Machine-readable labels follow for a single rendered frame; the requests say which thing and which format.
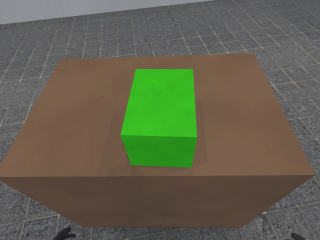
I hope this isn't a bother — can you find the robot left hand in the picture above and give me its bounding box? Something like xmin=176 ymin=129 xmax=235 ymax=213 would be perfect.
xmin=53 ymin=227 xmax=76 ymax=240

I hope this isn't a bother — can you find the pedestal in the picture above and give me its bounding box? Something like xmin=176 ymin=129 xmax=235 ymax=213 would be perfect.
xmin=0 ymin=53 xmax=315 ymax=228

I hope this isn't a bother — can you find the carton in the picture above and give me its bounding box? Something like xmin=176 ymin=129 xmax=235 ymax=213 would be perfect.
xmin=120 ymin=69 xmax=197 ymax=168

